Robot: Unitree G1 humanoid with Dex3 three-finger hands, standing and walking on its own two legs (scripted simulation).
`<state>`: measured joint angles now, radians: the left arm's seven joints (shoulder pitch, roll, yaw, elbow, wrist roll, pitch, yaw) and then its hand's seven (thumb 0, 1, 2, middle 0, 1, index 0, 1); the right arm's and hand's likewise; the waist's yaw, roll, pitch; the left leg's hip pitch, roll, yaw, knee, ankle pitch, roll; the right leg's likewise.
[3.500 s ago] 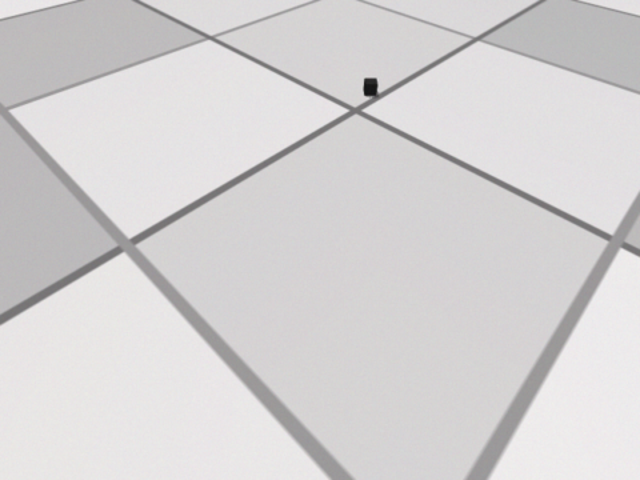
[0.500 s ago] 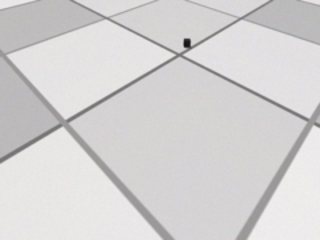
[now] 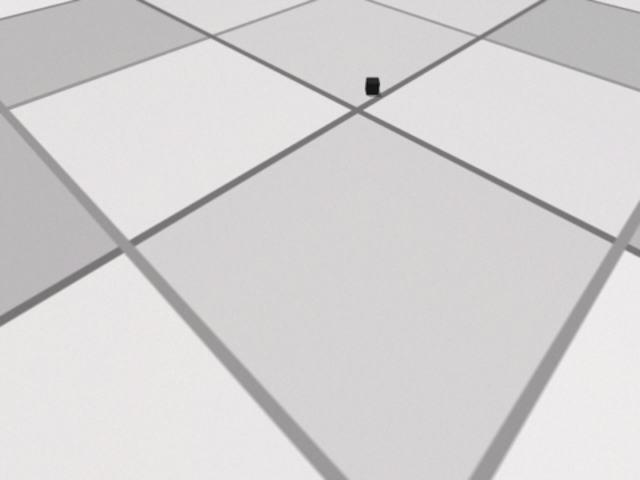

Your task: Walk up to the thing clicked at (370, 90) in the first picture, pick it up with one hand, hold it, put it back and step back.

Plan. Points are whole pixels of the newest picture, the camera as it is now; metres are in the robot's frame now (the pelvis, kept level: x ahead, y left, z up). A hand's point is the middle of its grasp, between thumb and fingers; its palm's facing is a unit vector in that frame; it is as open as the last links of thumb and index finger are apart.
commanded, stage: stand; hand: left
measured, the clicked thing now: (372, 86) +2.35 -0.39 -0.75
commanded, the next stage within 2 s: walk up in 0.22 s
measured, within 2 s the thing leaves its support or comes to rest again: neither
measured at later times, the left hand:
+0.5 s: hand (150, 460) +0.17 +0.24 -0.13, palm faces -0.13 -0.91 -0.38, open 7.4 cm
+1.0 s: hand (242, 347) +0.36 +0.14 -0.17, palm faces -0.17 -0.93 -0.32, open 7.4 cm
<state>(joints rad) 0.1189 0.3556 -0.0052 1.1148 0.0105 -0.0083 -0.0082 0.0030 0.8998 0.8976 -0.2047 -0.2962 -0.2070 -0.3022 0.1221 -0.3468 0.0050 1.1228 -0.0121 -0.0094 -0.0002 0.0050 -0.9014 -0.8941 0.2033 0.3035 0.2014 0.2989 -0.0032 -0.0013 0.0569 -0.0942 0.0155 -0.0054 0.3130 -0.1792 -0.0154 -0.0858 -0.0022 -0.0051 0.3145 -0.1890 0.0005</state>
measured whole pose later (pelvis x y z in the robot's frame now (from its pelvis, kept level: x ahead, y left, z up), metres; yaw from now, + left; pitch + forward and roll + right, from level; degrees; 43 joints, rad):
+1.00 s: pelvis +0.30 -0.13 -0.02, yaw -12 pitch -1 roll -3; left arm 0.35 0.44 0.06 0.98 0.01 -0.08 -0.08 0.01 0.89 0.90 -0.21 -0.30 -0.21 -0.30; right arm 0.15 -0.44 -0.09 0.95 -0.03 -0.03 0.12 0.01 -0.90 -0.89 0.20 0.30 0.20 0.30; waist 0.07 0.01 0.03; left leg -0.54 0.15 0.03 0.59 -0.08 -0.01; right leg 0.07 0.02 -0.05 0.34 -0.40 0.00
